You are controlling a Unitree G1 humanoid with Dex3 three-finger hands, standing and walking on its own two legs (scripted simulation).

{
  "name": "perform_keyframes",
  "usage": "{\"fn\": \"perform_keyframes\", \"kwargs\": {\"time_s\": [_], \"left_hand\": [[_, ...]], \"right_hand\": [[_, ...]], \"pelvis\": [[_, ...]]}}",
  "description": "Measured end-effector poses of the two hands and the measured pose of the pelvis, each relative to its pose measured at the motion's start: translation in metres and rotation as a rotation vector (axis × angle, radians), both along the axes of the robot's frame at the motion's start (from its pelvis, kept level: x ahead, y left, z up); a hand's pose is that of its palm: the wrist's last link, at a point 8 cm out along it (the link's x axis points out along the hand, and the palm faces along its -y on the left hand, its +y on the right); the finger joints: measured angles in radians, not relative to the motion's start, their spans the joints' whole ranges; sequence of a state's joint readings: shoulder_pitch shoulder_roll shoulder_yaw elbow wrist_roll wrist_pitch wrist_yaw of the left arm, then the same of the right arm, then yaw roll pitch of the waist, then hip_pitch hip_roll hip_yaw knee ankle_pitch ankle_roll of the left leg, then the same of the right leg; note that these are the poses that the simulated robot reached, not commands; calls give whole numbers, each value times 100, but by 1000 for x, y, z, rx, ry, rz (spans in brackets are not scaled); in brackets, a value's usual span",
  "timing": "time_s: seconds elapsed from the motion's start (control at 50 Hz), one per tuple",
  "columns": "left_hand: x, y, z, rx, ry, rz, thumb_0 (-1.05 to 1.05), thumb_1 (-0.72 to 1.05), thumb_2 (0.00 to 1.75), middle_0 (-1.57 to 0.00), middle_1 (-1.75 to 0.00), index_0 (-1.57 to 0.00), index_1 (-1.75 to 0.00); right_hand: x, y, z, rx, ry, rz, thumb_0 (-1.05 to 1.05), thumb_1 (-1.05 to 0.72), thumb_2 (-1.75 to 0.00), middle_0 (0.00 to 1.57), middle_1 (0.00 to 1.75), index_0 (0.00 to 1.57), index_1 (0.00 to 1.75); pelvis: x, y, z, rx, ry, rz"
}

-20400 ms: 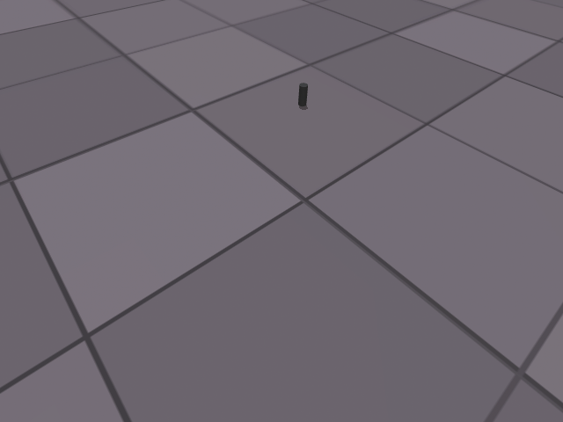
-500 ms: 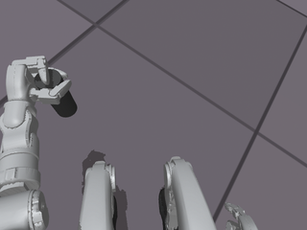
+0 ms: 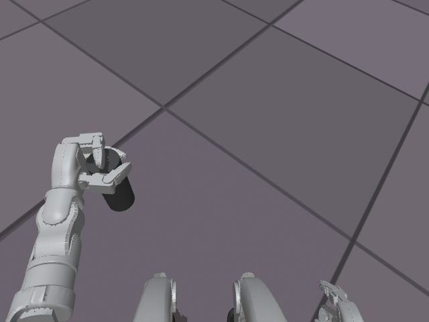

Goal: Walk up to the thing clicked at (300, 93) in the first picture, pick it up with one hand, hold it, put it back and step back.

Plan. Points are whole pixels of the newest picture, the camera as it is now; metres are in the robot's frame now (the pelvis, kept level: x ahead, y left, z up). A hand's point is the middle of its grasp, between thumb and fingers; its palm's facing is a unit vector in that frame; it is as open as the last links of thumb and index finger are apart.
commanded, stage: lift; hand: left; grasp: from the side
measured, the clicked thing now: (113, 182) +0.40 +0.19 -0.03
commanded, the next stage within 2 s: hold in 0.74 s
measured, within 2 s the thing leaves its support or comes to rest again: neither
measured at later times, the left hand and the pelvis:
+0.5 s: hand (103, 144) +0.39 +0.17 +0.11, palm faces +0.03 -1.00 -0.01, open 5.0 cm; pelvis +0.03 +0.00 +0.07, yaw +1 degrees
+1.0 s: hand (101, 133) +0.39 +0.17 +0.14, palm faces +0.02 -1.00 +0.00, open 5.0 cm; pelvis +0.04 -0.01 +0.09, yaw +1 degrees
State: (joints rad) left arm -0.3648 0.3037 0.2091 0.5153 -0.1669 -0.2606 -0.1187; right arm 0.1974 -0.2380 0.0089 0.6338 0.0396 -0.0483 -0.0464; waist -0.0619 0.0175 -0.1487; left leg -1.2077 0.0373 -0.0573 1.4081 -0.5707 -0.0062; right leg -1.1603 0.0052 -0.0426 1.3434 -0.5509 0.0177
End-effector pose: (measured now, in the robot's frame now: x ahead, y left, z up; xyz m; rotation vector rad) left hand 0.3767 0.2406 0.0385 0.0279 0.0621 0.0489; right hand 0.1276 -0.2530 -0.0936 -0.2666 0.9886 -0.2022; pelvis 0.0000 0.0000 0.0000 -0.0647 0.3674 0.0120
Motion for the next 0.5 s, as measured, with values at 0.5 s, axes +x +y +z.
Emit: {"fn": "perform_keyframes", "kwargs": {"time_s": [0.5], "left_hand": [[-8, -12, 71, -17, -10, -15, 6, -10, 106, -83, -109, -144, -148]], "right_hand": [[14, 8, 64, 36, -16, 11, 1, -92, -89, 21, 30, 21, 29]], "pelvis": [[26, -2, 67, 23, -131, 3]]}}
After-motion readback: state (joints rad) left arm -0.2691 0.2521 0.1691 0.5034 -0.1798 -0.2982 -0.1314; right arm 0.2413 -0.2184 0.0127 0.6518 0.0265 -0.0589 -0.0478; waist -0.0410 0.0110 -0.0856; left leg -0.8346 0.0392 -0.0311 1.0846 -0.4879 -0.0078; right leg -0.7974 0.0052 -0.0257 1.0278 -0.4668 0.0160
